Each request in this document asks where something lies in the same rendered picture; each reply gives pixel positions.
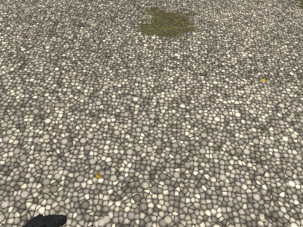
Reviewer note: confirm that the robot left hand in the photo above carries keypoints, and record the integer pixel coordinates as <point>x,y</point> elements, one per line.
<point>46,221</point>

